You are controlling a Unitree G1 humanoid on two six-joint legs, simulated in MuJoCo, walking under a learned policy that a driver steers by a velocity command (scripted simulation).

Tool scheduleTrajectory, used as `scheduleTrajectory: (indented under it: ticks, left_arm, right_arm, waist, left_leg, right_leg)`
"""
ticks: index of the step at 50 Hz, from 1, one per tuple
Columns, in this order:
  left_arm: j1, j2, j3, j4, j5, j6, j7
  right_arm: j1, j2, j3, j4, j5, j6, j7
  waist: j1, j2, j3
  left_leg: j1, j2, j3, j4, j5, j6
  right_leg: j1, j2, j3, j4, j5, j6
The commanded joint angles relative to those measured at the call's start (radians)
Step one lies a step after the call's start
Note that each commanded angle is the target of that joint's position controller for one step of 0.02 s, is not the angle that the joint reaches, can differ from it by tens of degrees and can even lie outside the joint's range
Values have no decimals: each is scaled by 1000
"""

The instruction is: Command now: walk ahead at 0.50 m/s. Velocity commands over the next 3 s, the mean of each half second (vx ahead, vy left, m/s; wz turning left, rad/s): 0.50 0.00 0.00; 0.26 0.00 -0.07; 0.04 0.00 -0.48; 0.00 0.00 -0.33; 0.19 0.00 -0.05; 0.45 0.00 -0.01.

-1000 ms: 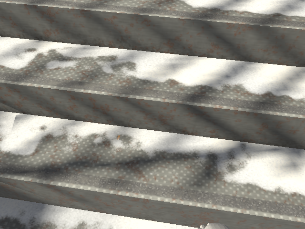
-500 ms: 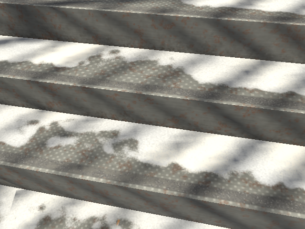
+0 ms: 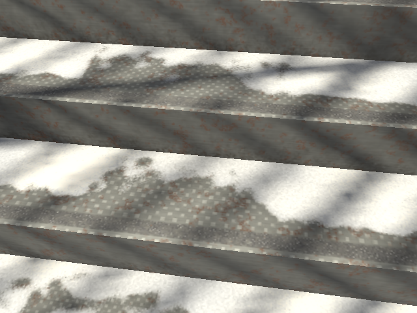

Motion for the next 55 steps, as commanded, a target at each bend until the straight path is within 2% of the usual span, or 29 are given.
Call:
scheduleTrajectory:
  ticks: [1,2,7,8,9,10,11,15,16,17,18,19,22,25,26,27,28,33,34,37,38,40,41,42,43,44,46,49,55]
  left_arm:
    - [-5,-192,-50,-169,-11,12,78]
    - [-47,-120,-56,-137,-28,37,28]
    - [-387,-65,-88,-307,-39,27,19]
    - [-449,-64,-96,-327,-35,35,26]
    - [-482,-173,-114,-380,-55,38,86]
    - [-503,-152,-117,-395,-63,46,112]
    - [-550,-73,-109,-404,-27,91,50]
    - [-434,-5,-68,-400,-14,108,-5]
    - [-69,-55,-55,-246,-53,54,66]
    - [148,39,-23,-178,-47,33,102]
    - [217,132,20,-113,-52,47,133]
    - [219,120,-20,-146,67,52,85]
    - [-7,-58,-17,-46,-4,19,34]
    - [-86,-175,-63,29,22,9,34]
    - [32,-111,-29,81,-72,-51,79]
    - [20,-118,-39,95,-72,-76,100]
    - [-103,-128,-56,18,67,-46,53]
    - [323,-86,-66,169,95,-24,78]
    - [261,-22,-42,127,-76,-51,117]
    - [212,-1,-27,70,-101,-51,163]
    - [285,27,-51,98,14,-66,38]
    - [143,183,19,6,-40,-93,-11]
    - [160,176,33,17,-25,-91,-20]
    - [390,0,-11,23,45,-96,-35]
    - [294,29,19,44,-12,-43,-45]
    - [228,37,50,46,-45,-17,-35]
    - [187,-33,46,47,-32,-15,15]
    - [82,-108,14,37,-26,2,43]
    - [-76,16,27,-36,-29,5,23]
  right_arm:
    - [53,133,18,79,80,-80,-40]
    - [-67,126,44,19,-24,-72,-10]
    - [270,58,58,113,-112,-51,-2]
    - [310,48,56,111,-98,-55,4]
    - [264,26,30,92,110,-95,-66]
    - [319,2,29,101,121,-104,-101]
    - [246,-11,64,41,-17,-82,0]
    - [299,-221,-20,62,34,-100,52]
    - [295,-200,-47,18,99,-97,-63]
    - [330,-125,-34,-30,114,-108,-87]
    - [176,-79,-47,-86,94,-106,-65]
    - [130,8,-26,-7,9,-56,45]
    - [30,25,-27,-105,23,-52,21]
    - [21,37,4,-127,17,-8,-10]
    - [-45,159,27,-252,4,-14,-59]
    - [-104,131,31,-272,9,-15,-70]
    - [-120,2,23,-216,47,-5,-20]
    - [-463,23,65,-376,47,-24,-25]
    - [-515,157,85,-477,42,-31,-75]
    - [-364,94,78,-451,76,13,-82]
    - [-623,122,98,-527,48,67,7]
    - [-347,-46,36,-407,36,74,26]
    - [-179,-107,8,-330,26,61,-6]
    - [-18,-131,20,-257,57,40,-21]
    - [263,-142,-2,-204,-33,71,-22]
    - [271,-200,-47,-137,-43,33,-31]
    - [-68,-116,-29,-114,19,-23,-37]
    - [-279,170,54,-113,25,-45,-31]
    - [-213,-30,-3,-180,-9,-71,-47]
  waist:
    - [154,53,101]
    - [161,47,71]
    - [59,36,72]
    - [33,89,87]
    - [50,68,248]
    - [24,83,247]
    - [68,225,42]
    - [130,264,-46]
    - [195,183,-183]
    - [224,14,-290]
    - [264,-205,-237]
    - [309,-278,-14]
    - [87,128,42]
    - [-23,78,22]
    - [-51,31,123]
    - [-56,100,175]
    - [-32,77,10]
    - [81,51,51]
    - [58,14,290]
    - [54,46,208]
    - [-5,-184,-124]
    - [-108,-133,-150]
    - [-100,-130,-195]
    - [-34,167,-493]
    - [-184,267,-501]
    - [-174,182,-280]
    - [-4,88,-82]
    - [118,-22,-47]
    - [84,105,-41]
  left_leg:
    - [137,244,-295,-506,175,54]
    - [99,178,-186,-544,325,66]
    - [258,200,-214,-632,209,78]
    - [258,205,-225,-672,239,93]
    - [49,239,-241,-864,213,76]
    - [63,241,-272,-927,311,99]
    - [97,272,-188,-842,634,138]
    - [644,365,-149,-559,1878,237]
    - [681,312,-91,-260,1803,109]
    - [358,236,-120,62,1471,42]
    - [34,24,-119,436,577,25]
    - [-400,-68,-559,855,487,77]
    - [-578,-31,-491,1078,437,151]
    - [-708,25,-434,1207,430,191]
    - [-580,46,-313,1105,277,76]
    - [-544,79,-274,1011,329,37]
    - [-580,96,-227,1031,379,111]
    - [-1068,150,-205,1027,87,169]
    - [-859,160,-67,963,-18,45]
    - [-264,180,23,470,60,25]
    - [-40,63,-8,549,125,20]
    - [-10,-32,59,131,220,23]
    - [208,-9,-32,27,381,69]
    - [726,235,-527,-24,751,320]
    - [737,398,-941,-388,613,381]
    - [517,416,-991,-498,274,318]
    - [229,363,-687,-478,79,202]
    - [56,298,-369,-516,313,111]
    - [116,245,-56,-605,324,124]
  right_leg:
    - [-253,-54,-89,30,-194,43]
    - [-352,-98,-128,109,-140,-45]
    - [-615,-158,-246,56,-134,-74]
    - [-593,-200,-287,-45,-107,-53]
    - [-373,-144,-452,-168,-280,102]
    - [-268,-181,-460,-235,-354,141]
    - [-116,-165,-424,-390,-348,86]
    - [5,12,-538,-891,-499,113]
    - [325,43,-477,-939,-723,85]
    - [632,-181,-55,-1013,-741,-3]
    - [685,-297,462,-1498,-944,-114]
    - [609,-292,666,-1585,-988,-93]
    - [472,-314,295,-1475,-391,-108]
    - [411,-269,65,-1562,-294,-11]
    - [333,-266,-76,-1607,-433,64]
    - [223,-235,-128,-1625,-397,76]
    - [266,-169,-218,-1617,-243,51]
    - [803,-281,-123,-1631,-3,43]
    - [512,-283,-127,-1845,-150,72]
    - [408,-274,-266,-2005,182,61]
    - [373,-340,-239,-1848,828,1]
    - [752,-306,-317,-1645,1258,40]
    - [699,-306,-307,-1485,1256,88]
    - [323,-212,-201,-1210,721,143]
    - [199,-37,-134,-811,-261,166]
    - [50,-13,43,-371,-189,152]
    - [-27,-61,17,-203,-158,152]
    - [-12,-131,-22,-234,-176,91]
    - [-47,-134,-183,-262,-260,229]
Next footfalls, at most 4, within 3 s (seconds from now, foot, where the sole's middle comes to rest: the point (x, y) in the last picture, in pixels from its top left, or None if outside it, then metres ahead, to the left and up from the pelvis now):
0.30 right None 0.35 -0.11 -0.55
0.80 left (172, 205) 0.68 0.11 -0.38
1.36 right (255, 221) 0.62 -0.11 -0.38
1.80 left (164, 203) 0.69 0.13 -0.38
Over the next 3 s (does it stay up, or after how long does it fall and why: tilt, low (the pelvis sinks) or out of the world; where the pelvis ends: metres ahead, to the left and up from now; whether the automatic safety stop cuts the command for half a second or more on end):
stays up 0.96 0.03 0.53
